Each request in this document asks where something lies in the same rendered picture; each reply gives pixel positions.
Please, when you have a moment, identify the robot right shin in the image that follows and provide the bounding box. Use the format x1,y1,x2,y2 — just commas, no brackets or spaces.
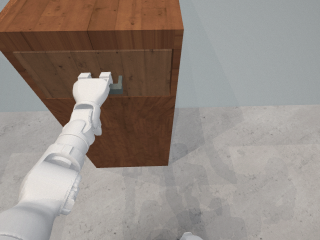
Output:
180,232,192,239

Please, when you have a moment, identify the left robot hand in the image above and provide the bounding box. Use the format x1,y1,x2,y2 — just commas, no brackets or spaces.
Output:
72,72,113,136

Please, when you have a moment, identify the cabinet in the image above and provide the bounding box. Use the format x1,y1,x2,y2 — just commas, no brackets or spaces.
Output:
0,0,184,168

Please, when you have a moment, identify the robot left forearm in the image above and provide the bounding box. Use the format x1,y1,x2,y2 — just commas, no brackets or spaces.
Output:
17,101,101,203

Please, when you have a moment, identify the robot left upper arm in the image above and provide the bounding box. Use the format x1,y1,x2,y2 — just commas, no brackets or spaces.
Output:
0,161,82,240

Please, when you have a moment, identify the drawer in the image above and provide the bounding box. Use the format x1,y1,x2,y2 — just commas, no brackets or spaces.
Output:
13,49,172,98

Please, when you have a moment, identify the handle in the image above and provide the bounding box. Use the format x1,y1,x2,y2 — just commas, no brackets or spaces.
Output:
108,75,123,95

